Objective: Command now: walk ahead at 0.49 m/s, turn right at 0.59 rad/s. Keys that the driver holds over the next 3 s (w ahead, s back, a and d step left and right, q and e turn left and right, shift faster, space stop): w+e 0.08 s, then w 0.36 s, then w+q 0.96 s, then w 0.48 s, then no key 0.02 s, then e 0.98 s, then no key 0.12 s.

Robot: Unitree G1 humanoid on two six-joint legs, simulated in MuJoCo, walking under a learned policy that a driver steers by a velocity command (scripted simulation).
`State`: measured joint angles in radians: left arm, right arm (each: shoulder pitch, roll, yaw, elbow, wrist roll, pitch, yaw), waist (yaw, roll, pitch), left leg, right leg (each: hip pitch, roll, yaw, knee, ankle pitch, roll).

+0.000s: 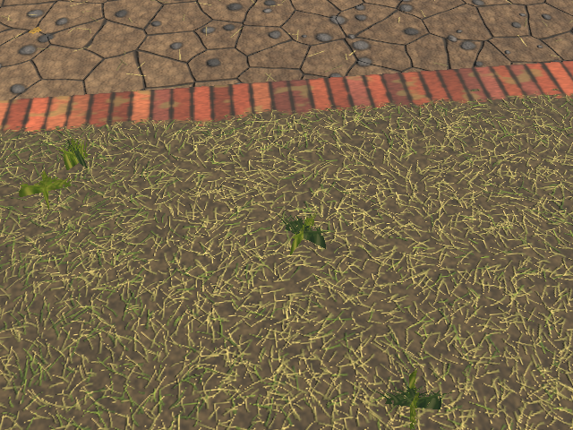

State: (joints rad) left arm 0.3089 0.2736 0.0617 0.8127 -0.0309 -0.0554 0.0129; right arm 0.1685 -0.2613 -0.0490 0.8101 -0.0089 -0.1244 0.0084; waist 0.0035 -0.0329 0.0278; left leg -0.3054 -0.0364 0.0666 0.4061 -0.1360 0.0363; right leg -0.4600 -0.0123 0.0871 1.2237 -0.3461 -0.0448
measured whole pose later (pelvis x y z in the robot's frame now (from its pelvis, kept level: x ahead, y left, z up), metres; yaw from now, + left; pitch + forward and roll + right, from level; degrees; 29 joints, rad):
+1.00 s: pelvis +0.55 -0.06 -0.02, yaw +6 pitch +3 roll +0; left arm 0.30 0.27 0.06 0.84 -0.01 -0.08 0.01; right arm 0.11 -0.27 -0.07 0.72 0.02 -0.06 0.05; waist 0.02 0.01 0.05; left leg -0.51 -0.06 0.05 0.65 -0.19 0.12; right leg -0.19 -0.03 -0.06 1.09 -0.51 0.01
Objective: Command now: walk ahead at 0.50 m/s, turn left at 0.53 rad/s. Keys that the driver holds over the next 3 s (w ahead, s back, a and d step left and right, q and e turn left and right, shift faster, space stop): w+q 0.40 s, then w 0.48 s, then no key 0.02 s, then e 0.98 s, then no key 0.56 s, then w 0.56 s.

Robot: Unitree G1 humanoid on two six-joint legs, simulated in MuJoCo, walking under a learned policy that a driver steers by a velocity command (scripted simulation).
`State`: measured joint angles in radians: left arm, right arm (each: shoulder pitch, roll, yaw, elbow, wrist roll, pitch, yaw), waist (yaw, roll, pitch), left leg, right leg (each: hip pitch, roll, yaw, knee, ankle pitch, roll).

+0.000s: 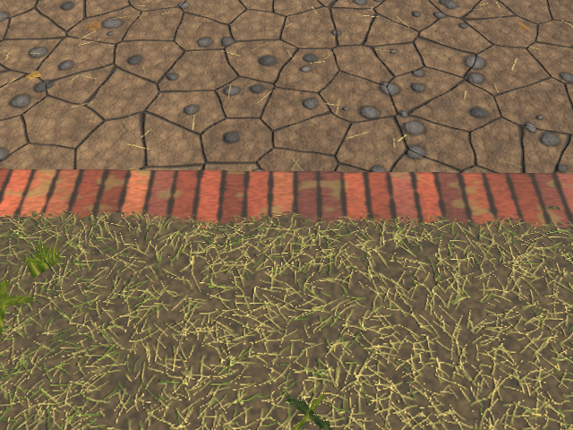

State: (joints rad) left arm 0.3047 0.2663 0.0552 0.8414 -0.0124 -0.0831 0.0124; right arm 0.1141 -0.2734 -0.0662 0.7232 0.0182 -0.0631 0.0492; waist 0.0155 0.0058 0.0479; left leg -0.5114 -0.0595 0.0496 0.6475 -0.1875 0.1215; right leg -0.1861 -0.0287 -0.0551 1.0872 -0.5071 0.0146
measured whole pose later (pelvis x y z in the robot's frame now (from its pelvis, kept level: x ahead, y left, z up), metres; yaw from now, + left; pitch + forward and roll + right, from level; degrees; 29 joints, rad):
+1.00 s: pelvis +0.51 +0.10 +0.02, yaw +19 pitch +2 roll -1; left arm 0.34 0.30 0.04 0.85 -0.02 -0.07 0.00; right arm 0.10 -0.26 -0.04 0.64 -0.01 -0.07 0.02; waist 0.04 -0.02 0.03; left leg -0.40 0.00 0.04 0.53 -0.17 0.04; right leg -0.35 -0.01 0.05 1.09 -0.49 0.02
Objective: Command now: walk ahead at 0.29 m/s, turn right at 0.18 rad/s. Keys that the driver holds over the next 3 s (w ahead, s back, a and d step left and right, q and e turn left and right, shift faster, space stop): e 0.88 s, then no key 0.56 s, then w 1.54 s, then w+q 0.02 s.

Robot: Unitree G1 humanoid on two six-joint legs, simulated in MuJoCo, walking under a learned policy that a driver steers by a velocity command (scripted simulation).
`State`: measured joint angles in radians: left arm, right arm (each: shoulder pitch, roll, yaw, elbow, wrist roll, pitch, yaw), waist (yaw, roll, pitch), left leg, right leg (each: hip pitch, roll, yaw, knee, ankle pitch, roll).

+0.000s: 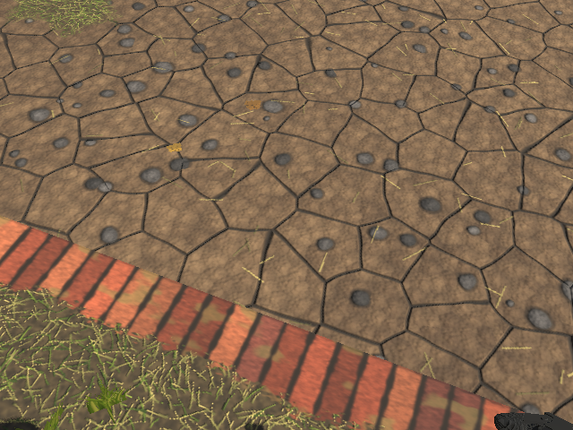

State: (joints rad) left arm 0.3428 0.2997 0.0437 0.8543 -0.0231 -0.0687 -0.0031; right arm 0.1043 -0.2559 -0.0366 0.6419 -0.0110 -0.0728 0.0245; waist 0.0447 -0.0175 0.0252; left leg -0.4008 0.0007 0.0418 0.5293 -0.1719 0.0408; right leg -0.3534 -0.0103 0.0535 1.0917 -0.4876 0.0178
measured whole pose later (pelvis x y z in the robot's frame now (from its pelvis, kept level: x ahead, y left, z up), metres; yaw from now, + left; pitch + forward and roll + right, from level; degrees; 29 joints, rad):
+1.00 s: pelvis +0.14 +0.01 +0.01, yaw -32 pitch +2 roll -1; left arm 0.19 0.35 0.11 0.64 -0.01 0.06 0.03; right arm 0.18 -0.25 -0.06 0.74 -0.01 0.00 -0.03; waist -0.02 -0.05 0.03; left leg -0.26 0.02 0.01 0.46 -0.23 0.02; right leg -0.55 0.09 0.13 1.14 -0.42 0.07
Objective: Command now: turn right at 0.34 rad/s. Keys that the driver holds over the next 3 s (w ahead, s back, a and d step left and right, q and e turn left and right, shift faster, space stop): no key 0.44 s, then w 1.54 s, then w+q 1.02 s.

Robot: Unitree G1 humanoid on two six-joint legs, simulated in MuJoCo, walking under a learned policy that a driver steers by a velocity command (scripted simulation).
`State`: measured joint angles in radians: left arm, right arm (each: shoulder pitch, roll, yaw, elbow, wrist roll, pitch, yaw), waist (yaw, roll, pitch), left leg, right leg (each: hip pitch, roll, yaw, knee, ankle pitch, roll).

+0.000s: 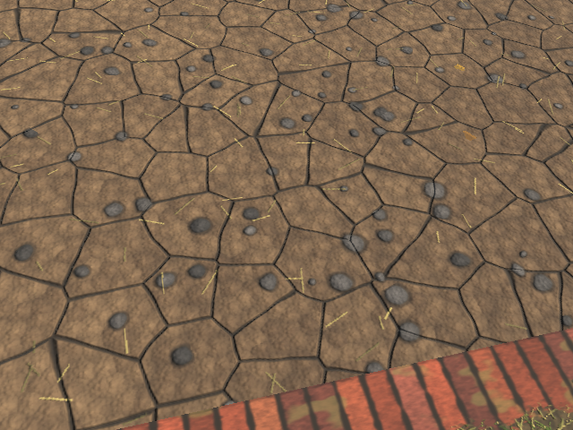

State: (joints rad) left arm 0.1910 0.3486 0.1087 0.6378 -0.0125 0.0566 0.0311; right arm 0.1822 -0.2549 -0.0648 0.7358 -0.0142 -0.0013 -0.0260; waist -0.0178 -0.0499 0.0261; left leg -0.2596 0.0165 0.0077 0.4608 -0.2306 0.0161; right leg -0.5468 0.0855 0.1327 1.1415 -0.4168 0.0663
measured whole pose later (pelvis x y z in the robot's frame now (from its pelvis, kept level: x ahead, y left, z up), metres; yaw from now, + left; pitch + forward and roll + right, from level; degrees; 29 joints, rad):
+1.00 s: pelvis +0.14 +0.01 +0.01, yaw -2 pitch +1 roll -1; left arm 0.14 0.29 0.07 0.71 -0.02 -0.06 -0.02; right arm 0.44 -0.22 -0.01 0.91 0.00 -0.08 0.01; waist -0.08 -0.04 0.01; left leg 0.03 -0.04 0.04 0.21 -0.26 0.07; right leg -0.67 -0.09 0.01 0.84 -0.03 0.00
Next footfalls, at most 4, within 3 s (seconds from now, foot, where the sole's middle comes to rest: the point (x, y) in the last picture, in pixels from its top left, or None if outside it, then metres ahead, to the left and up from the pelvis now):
0.20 right None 0.02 -0.15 -0.78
1.22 right None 0.46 -0.12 -0.78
1.74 left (229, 319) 0.75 0.11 -0.78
2.26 right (318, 233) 1.04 -0.13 -0.78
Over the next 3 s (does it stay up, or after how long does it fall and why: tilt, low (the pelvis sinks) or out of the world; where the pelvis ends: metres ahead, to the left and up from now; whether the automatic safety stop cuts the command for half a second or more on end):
stays up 1.22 0.11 0.00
